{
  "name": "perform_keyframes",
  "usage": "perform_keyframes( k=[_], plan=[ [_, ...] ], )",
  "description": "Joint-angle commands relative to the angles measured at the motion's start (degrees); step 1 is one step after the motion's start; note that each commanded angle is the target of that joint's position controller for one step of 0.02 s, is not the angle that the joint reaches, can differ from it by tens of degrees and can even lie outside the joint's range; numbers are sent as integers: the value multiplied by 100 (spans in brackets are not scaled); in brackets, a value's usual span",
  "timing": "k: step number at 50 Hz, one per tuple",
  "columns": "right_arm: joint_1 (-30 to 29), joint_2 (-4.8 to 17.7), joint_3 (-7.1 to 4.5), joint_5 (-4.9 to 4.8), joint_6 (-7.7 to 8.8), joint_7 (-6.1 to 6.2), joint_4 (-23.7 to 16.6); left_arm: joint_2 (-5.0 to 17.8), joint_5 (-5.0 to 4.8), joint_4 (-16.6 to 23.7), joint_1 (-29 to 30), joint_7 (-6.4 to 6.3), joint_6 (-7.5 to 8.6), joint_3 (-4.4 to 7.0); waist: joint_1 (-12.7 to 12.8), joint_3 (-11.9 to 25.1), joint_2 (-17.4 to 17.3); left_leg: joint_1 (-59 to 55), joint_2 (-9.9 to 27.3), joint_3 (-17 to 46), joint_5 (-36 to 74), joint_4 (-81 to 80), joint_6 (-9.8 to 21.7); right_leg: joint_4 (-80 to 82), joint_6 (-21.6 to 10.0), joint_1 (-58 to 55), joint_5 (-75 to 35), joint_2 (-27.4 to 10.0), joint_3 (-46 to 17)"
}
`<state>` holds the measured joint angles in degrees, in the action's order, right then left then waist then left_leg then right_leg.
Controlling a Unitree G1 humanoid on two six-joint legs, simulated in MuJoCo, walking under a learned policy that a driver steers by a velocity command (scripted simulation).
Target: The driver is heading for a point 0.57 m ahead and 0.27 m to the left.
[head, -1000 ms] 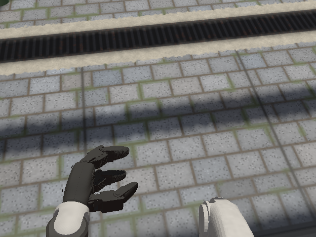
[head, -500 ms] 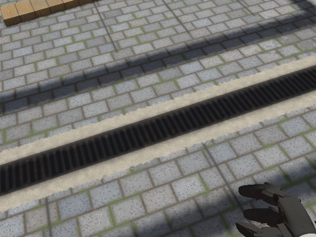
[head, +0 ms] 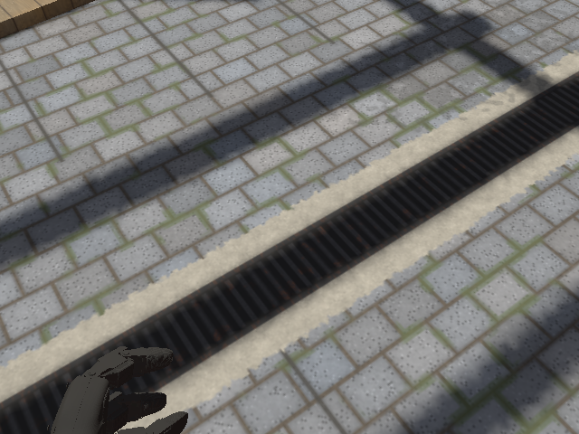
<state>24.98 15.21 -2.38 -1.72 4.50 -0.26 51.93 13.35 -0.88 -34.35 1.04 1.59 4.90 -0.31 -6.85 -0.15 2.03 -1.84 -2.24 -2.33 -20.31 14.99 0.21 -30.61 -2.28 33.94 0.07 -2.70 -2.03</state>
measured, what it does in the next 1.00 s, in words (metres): walks ahead, turning left: right foot, then left foot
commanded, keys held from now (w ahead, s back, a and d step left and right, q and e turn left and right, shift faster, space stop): w+q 0.76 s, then no key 0.24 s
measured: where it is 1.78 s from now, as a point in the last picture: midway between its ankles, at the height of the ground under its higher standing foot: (198, 378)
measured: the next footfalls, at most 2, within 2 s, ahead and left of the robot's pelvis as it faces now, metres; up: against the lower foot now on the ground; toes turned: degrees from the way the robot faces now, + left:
right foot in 0.02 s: +0.20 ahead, -0.12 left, +0.00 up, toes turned +0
left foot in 0.56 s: +0.43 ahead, +0.18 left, +0.00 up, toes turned +20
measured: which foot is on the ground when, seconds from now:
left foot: down 0.00-0.04, up 0.06-0.54, down 0.56-1.00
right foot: up 0.00-0.00, down 0.02-0.58, up 0.60-0.98, down 1.00-1.00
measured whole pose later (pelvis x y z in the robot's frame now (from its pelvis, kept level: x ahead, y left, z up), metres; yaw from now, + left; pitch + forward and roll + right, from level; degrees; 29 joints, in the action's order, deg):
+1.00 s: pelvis +0.52 +0.12 +0.00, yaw +29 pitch +2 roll +1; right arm 18.1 15.3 -4.3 -0.6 1.5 1.3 42.5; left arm 14.6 1.2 -40.4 -2.8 1.1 6.2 2.7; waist -3.9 -0.5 1.8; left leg 7.4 -6.3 7.7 -22.6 28.4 3.1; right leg -27.6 -0.4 29.7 -5.5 -0.1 -2.3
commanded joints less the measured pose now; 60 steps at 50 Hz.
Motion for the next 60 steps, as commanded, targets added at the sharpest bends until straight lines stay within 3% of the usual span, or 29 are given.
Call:
perform_keyframes(
  k=[1,2,3,4,5,7,11,18,23,25,27,28,29,30,31,32,34,37,40,45,49,50,51,52,53,54,55,57,60],
  plan=[
    [-205,883,-175,58,-33,37,-325,1043,57,80,-1206,-58,106,496,1116,714,-618,701,1141,611,4222,1544,603,203,-364,-2402,109,179,162],
    [-342,647,-74,200,3,46,-580,1516,154,-93,-2375,-140,77,643,1556,1630,-16,1999,721,349,2498,3387,379,-140,-743,-4264,-428,-975,-1001],
    [568,-34,141,158,90,-13,-626,1765,151,-156,-2525,-121,20,675,1162,2575,1402,4040,24,458,-1304,5324,87,373,-1684,-5981,472,-2287,-3413],
    [269,590,-34,14,124,-24,-501,1210,87,-187,-2684,-125,-27,589,1450,2427,819,4627,234,985,-1281,6005,78,873,-1573,-5688,1539,-2094,-3798],
    [-343,794,-126,-82,119,-1,-711,1031,35,-219,-2323,-154,-19,523,1376,1439,572,4977,461,829,-710,6117,56,1048,-1298,-4851,1617,-1898,-2885],
    [-791,668,-153,44,37,75,-864,687,86,-244,-1558,-128,37,427,947,609,199,4546,847,716,92,5716,-19,1484,-1094,-3231,948,-1496,-1802],
    [-626,312,-158,25,-234,78,-930,613,154,-441,-1198,-116,187,484,497,173,295,4030,1041,832,620,5333,-109,2196,-1034,-2135,326,-1307,-645],
    [-1748,158,-100,86,-230,-104,-1291,995,144,-790,-1545,-252,146,643,820,-165,1,4128,943,547,2338,3303,-72,2256,-769,-2540,-271,-1125,727],
    [-2530,220,-97,64,-241,-260,-1701,1218,3,-1025,-1947,-264,-19,757,1106,-429,19,4330,819,168,1666,2433,234,1884,-607,-3524,-448,-1429,971],
    [-2467,333,-159,77,-256,-304,-1809,1358,-42,-1045,-1891,-281,-95,803,961,-291,165,3940,570,-129,1040,2282,456,1337,-479,-3768,-1815,-1473,1135],
    [-1462,647,-365,74,-277,-289,-1619,1465,-96,-1018,-1715,-316,-164,825,329,304,241,2457,30,-504,966,1896,747,-165,-243,-3633,-3506,-1247,1457],
    [-483,1069,-582,59,-296,-214,-1348,1298,-55,-983,-1798,-340,-159,753,-87,842,43,831,-92,-246,1292,1725,970,-1553,-19,-2789,-2972,-980,1570],
    [-65,1859,-778,40,-299,-108,-1295,738,160,-644,-2066,-322,-66,562,84,1282,-1348,-1220,1405,2498,1018,1477,1841,-3819,412,-244,529,-239,1530],
    [-42,1794,-689,61,-215,-133,-1494,635,124,-531,-1945,-251,168,452,126,2259,-1486,-2058,2182,5064,412,392,2539,-4924,481,874,3359,528,94],
    [-102,1334,-552,122,-161,-159,-1467,1013,-114,-390,-1347,-176,300,558,-79,1823,-983,-1921,2044,4384,453,222,2181,-5111,345,1510,2946,196,-346],
    [-350,1087,-487,93,-127,-143,-1459,948,-132,-333,-1126,-170,370,514,59,1222,-825,-1189,1818,3572,812,284,1971,-4775,226,1581,2475,-34,-278],
    [-1069,703,-361,108,-119,-111,-1610,1006,117,-406,-1146,-252,338,582,559,599,-448,402,1392,2509,1948,176,1663,-3856,236,787,1887,-409,-267],
    [-1218,737,-369,134,-79,-46,-1667,836,166,-405,-1261,-237,144,569,806,460,-461,1253,1174,2102,2660,-73,1707,-3224,428,288,1584,-383,-171],
    [-1116,875,-407,117,-98,78,-1548,586,189,-301,-755,-240,91,458,709,183,-508,1666,878,1447,3574,15,1461,-1883,597,114,706,-175,4],
    [-640,824,-389,87,-224,162,-1263,570,111,-242,-160,-90,150,414,342,403,-827,1444,819,1348,3492,492,1082,-291,498,-676,-741,265,51],
    [-857,662,-345,106,-245,183,-1227,791,223,-337,-594,-41,222,534,670,489,-824,955,929,1741,3390,1396,822,485,73,-1229,-699,271,-29],
    [-869,541,-315,140,-230,178,-1274,904,293,-404,-864,-65,257,571,772,659,-662,1078,597,1629,3333,1907,632,650,-57,-1882,-1737,117,-57],
    [-498,294,-235,241,-184,160,-1359,1214,412,-365,-1137,-93,283,613,659,1265,104,1831,148,1460,1940,2990,344,162,-506,-3287,-3944,-785,-815],
    [302,176,-150,168,-178,153,-1146,1016,415,-471,-1461,-104,194,557,640,2034,1228,2812,-297,1194,-1268,4525,-73,130,-1567,-4520,-4759,-1919,-2132],
    [301,567,-206,138,-243,126,-1081,693,208,-570,-1634,-71,110,476,716,2194,1028,3127,-126,1328,-2079,5047,-231,390,-1726,-4404,-3396,-2046,-2774],
    [-153,763,-275,92,-365,144,-1132,632,122,-540,-1381,-63,33,444,767,1690,568,3352,62,1303,-1784,5389,-357,596,-1528,-3922,-1940,-1815,-2625],
    [-543,750,-282,98,-497,182,-1174,556,142,-508,-1072,-70,-45,394,752,1264,286,3412,197,1122,-1514,5350,-425,833,-1320,-3315,-931,-1574,-2320],
    [-764,565,-266,143,-698,233,-1229,530,206,-469,-450,-89,-177,347,508,629,432,2907,475,911,-1156,4337,-449,1293,-966,-2038,417,-1139,-1717],
    [-612,194,-162,200,-691,268,-1031,616,243,-567,-383,-149,-283,393,493,643,720,1885,344,508,-642,2954,-408,1389,-852,-1505,459,-686,-970]
  ],
)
